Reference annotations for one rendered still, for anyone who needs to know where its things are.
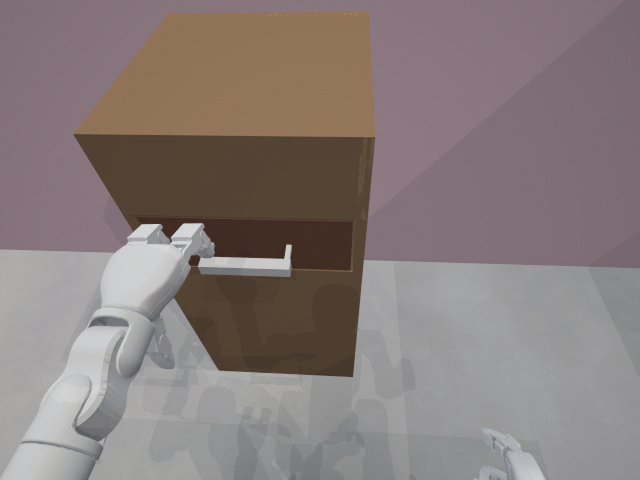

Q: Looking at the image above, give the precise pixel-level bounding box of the robot left forearm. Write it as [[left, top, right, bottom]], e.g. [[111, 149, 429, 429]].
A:
[[0, 307, 155, 480]]

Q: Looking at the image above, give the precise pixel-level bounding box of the cabinet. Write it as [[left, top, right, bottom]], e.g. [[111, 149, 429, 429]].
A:
[[73, 12, 375, 377]]

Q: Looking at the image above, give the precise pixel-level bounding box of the drawer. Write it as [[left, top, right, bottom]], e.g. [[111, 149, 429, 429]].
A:
[[137, 215, 353, 270]]

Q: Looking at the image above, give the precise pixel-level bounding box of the robot left hand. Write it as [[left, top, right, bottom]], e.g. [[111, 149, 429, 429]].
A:
[[100, 223, 215, 369]]

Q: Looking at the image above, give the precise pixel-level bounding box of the robot right hand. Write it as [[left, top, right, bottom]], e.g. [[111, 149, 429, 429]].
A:
[[473, 428, 546, 480]]

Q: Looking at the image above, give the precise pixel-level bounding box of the handle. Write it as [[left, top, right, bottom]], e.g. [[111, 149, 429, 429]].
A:
[[198, 243, 292, 277]]

